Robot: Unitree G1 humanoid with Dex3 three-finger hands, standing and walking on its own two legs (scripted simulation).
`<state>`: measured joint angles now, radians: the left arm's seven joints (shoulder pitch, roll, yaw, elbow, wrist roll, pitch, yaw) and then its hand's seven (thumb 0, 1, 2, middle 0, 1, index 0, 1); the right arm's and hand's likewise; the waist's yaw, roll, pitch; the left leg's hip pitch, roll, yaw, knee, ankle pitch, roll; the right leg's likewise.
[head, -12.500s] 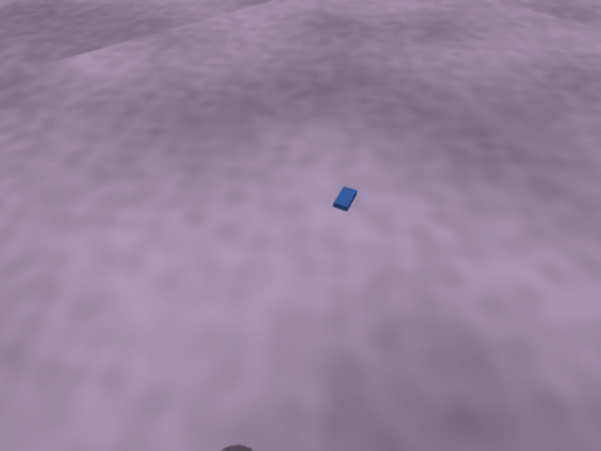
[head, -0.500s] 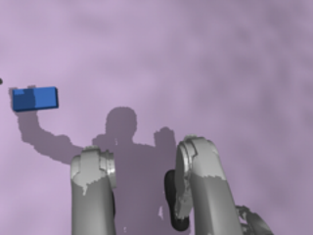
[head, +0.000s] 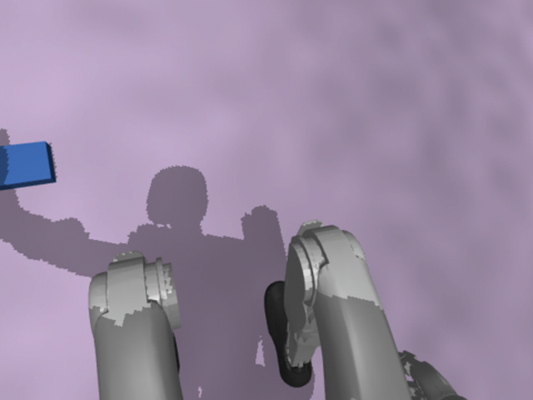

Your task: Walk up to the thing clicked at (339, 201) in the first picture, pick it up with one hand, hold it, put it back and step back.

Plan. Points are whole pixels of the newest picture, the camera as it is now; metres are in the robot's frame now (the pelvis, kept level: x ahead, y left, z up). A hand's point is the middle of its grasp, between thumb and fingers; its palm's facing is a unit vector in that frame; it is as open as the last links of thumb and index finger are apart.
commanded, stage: rise first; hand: left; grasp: from above
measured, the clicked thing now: (9, 167) +0.49 +0.38 -0.30
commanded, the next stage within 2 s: approach in 1.70 s
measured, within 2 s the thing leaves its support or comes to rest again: neither
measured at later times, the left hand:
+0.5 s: hand out of the picture +0.43 +0.42 -0.17, palm faces -0.43 -0.13 -0.89, open 14.1 cm
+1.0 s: hand out of the picture +0.43 +0.41 -0.18, palm faces -0.43 -0.13 -0.89, open 13.9 cm
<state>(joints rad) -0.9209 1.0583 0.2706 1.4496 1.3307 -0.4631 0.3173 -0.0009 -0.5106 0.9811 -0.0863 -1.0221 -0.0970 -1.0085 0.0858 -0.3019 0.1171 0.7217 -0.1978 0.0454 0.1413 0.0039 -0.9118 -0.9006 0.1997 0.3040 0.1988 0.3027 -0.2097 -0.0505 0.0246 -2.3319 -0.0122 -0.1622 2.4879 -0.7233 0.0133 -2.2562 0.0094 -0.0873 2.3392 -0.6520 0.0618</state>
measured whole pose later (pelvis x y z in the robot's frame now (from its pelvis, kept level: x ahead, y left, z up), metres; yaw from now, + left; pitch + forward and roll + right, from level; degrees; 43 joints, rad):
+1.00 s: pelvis +0.00 +0.01 +0.00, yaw -2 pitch +30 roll -14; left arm -0.97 1.12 0.25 1.52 1.37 -0.44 0.38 0.00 -0.51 1.00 -0.16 -0.93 -0.13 -0.96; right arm 0.09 -0.30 0.18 0.69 -0.19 0.01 0.17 0.00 -0.91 -0.90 0.20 0.30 0.20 0.30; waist -0.26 -0.09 0.07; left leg -2.34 -0.01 -0.19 2.52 -0.72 0.03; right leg -2.24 0.02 -0.11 2.34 -0.64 0.06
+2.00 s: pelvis +0.00 +0.01 -0.01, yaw -2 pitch +30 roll -14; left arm -1.04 1.10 0.17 1.53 1.37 -0.41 0.38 0.00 -0.51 0.99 -0.12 -0.99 -0.12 -0.99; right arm 0.10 -0.30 0.19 0.69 -0.18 -0.02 0.17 0.00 -0.90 -0.89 0.20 0.30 0.20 0.30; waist -0.27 -0.09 0.06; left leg -2.35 -0.02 -0.19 2.52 -0.71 0.03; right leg -2.25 0.02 -0.11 2.34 -0.63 0.07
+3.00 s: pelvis -0.01 +0.01 +0.00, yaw -3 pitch +30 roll -15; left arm -1.10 1.14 0.14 1.68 1.38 -0.36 0.45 0.00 -0.53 1.01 -0.07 -1.01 -0.07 -1.00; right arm 0.09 -0.32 0.26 0.63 -0.19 -0.04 0.16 0.00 -0.90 -0.89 0.20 0.30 0.20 0.30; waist -0.35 -0.11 0.11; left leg -2.35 -0.01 -0.20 2.52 -0.70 0.04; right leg -2.25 0.03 -0.12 2.32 -0.62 0.06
